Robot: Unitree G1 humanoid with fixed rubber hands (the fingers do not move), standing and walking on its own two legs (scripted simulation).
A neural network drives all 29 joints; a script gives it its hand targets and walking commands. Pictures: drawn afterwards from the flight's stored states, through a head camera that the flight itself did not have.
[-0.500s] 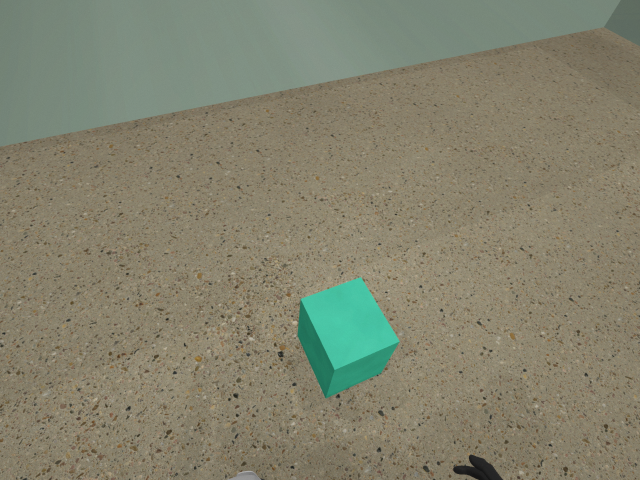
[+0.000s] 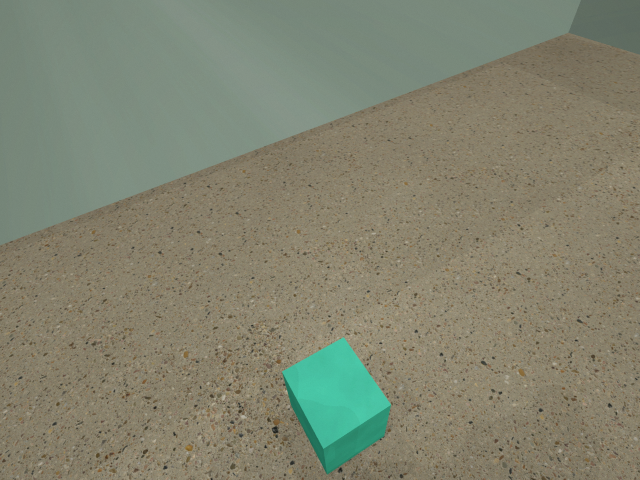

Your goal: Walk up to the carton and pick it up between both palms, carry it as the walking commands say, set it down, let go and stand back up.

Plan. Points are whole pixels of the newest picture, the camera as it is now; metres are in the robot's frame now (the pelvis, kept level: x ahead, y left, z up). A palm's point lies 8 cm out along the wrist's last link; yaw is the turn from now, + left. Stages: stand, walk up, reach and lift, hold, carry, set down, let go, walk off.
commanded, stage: walk up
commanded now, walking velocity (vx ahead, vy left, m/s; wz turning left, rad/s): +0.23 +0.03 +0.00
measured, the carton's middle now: (335, 405) +0.47 -0.01 -0.65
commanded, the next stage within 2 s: none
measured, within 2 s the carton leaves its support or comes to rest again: neither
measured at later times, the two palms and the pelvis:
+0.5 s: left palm out of the picture +0.05 +0.23 -0.15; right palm out of the picture +0.08 -0.20 -0.13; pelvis +0.05 +0.02 +0.01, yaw -1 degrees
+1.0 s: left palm out of the picture +0.08 +0.24 -0.14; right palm out of the picture +0.00 -0.26 -0.11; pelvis +0.05 -0.02 +0.01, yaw +8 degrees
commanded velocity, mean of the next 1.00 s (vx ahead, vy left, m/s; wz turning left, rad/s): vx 0.00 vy -0.08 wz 0.11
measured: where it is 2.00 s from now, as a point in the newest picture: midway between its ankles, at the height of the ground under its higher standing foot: outside the picture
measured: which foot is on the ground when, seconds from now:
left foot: up 0.00-0.22, down 0.24-1.00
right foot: down 0.00-0.80, up 0.82-1.00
